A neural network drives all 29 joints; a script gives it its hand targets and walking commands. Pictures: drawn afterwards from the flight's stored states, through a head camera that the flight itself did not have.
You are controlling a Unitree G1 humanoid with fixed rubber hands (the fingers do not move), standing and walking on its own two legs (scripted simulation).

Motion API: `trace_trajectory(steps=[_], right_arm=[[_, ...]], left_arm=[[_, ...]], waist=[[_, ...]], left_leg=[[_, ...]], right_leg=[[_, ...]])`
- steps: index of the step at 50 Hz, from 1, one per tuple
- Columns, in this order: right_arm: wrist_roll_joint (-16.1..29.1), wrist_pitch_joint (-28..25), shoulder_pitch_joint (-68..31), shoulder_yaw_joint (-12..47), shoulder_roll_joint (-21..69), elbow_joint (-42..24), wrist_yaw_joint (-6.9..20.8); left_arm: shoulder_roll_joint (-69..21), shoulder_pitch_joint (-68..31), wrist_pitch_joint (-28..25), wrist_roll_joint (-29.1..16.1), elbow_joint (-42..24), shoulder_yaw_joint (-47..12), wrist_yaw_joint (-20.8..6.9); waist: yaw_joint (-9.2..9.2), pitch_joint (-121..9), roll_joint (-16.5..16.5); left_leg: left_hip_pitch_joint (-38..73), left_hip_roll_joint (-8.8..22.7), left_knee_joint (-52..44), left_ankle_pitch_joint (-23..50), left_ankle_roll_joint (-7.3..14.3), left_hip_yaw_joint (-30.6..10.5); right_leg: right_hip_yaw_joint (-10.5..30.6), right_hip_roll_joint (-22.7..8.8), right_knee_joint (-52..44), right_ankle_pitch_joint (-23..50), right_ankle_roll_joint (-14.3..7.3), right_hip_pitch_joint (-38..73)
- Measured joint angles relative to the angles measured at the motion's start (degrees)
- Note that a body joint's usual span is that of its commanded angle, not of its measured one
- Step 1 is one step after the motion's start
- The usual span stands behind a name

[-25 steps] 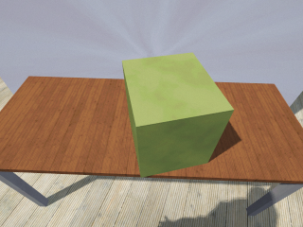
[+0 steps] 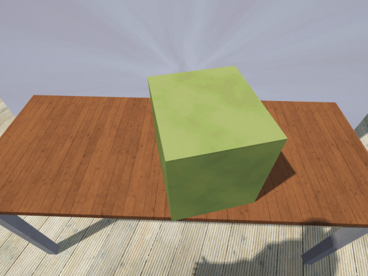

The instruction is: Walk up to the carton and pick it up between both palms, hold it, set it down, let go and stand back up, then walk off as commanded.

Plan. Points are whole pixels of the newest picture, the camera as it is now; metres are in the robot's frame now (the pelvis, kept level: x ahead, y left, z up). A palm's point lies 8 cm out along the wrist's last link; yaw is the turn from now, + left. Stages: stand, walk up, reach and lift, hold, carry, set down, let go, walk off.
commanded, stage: stand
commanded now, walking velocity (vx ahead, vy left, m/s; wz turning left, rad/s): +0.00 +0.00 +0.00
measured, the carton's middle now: (203, 143) +0.48 -0.03 -0.02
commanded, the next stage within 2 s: walk off in 0.68 s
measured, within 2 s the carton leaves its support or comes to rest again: neither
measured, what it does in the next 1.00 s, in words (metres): stands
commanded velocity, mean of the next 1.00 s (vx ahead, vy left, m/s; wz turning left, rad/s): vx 0.00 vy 0.00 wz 0.00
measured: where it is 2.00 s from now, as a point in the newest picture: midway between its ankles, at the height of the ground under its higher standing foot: outside the picture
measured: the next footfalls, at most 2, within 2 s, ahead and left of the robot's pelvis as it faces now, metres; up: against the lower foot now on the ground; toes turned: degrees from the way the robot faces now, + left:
left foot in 1.98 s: -0.04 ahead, +0.12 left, +0.00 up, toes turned -1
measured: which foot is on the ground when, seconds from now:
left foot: down 0.00-1.00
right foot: down 0.00-1.00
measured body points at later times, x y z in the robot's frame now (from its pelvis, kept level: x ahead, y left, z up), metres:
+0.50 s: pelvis +0.02 +0.00 +0.00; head +0.04 +0.01 +0.45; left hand +0.10 +0.28 -0.14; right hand +0.09 -0.28 -0.14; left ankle +0.00 +0.10 -0.75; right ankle +0.03 -0.15 -0.75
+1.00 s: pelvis +0.02 +0.00 -0.01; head +0.06 +0.00 +0.44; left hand +0.11 +0.29 -0.14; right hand +0.10 -0.29 -0.14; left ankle +0.00 +0.10 -0.75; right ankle +0.03 -0.14 -0.74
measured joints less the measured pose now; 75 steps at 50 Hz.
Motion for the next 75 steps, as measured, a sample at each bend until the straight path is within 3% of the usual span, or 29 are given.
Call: trace_trajectory(steps=[46,50,53,56,60,62,64,66,68,71,75], right_arm=[[0.34,0.46,-0.85,-0.37,0.36,0.2,-0.56],[0.62,1.17,-1.44,-0.89,0.29,-5.14,-0.61],[0.24,1.53,-1.23,-1.44,0.45,-9.26,-1.04],[-0.12,2.23,-0.67,-1.75,0.05,-12.42,-1.5],[-0.05,3.0,-0.64,-2.45,-1.44,-15.87,-2.2],[0.56,3.63,-1.63,-2.87,-3.04,-16.78,-2.27],[1.08,4.84,-2.36,-3.18,-4.25,-17.09,-2.57],[1.09,5.93,-2.66,-3.43,-5.19,-16.98,-3.04],[1.28,6.36,-2.76,-3.69,-6.16,-16.82,-3.11],[1.5,6.14,-1.69,-4.18,-6.71,-16.9,-3.16],[1.4,5.93,0.0,-4.22,-6.51,-16.68,-3.01]], left_arm=[[0.3,-0.66,0.93,-0.33,-1.61,0.72,0.46],[1.31,-1.37,2.36,-1.04,-5.21,3.46,0.17],[2.87,-2.22,3.65,-1.05,-7.57,5.12,0.07],[4.2,-2.14,4.43,-1.15,-9.59,5.89,0.03],[5.27,-0.83,4.56,-0.58,-11.62,6.09,0.08],[4.66,-0.94,4.27,0.1,-12.2,6.15,0.16],[3.82,-0.97,4.02,0.8,-13.55,5.76,0.25],[2.83,-1.41,4.09,1.05,-14.74,5.12,0.4],[1.57,-1.88,3.99,0.88,-15.76,4.53,0.94],[0.21,-2.72,3.81,0.58,-16.98,4.18,1.43],[-0.55,-3.03,3.11,0.3,-19.08,4.01,1.81]], waist=[[-0.04,0.21,-0.45],[-0.52,3.49,-1.01],[-1.0,6.99,-1.76],[-0.73,9.57,-2.12],[0.03,12.34,-1.81],[-0.76,15.26,1.03],[-1.93,17.26,2.92],[-1.06,18.13,3.58],[-0.4,18.72,4.86],[0.08,18.6,6.26],[0.6,17.85,6.12]], left_leg=[[2.62,-0.12,-1.34,-2.02,0.25,0.67],[-1.76,0.01,4.34,-3.87,0.29,0.91],[-4.82,0.08,9.14,-5.45,-0.06,0.53],[-7.75,0.46,13.62,-7.12,-1.0,0.7],[-11.81,1.63,21.15,-10.55,-2.74,1.96],[-13.63,3.76,26.6,-11.63,-3.11,0.27],[-16.64,1.44,35.1,-19.84,-2.29,-5.56],[-19.07,-3.07,43.75,-25.68,-1.74,-10.08],[-20.32,-6.09,49.17,-25.9,-1.21,-13.33],[-20.9,-7.52,51.57,-23.2,-1.41,-15.09],[-19.96,-6.69,51.26,-21.07,-2.09,-13.86]], right_leg=[[0.12,-0.37,-0.16,-2.22,0.07,1.8],[-0.45,0.11,11.04,-4.23,-3.09,-5.29],[0.68,2.5,24.29,-15.31,-4.76,-10.46],[1.51,4.65,32.41,-20.06,-4.82,-13.47],[2.26,4.42,28.02,-20.49,-4.42,-12.52],[-0.07,5.84,27.65,-14.06,-5.53,-12.21],[-2.16,6.62,29.11,-15.28,-6.85,-12.37],[-2.26,6.69,29.44,-15.72,-7.5,-13.0],[-2.77,7.18,28.2,-14.76,-7.69,-13.08],[-4.51,7.73,26.37,-13.55,-8.33,-13.03],[-6.8,7.59,26.67,-13.92,-9.3,-12.81]])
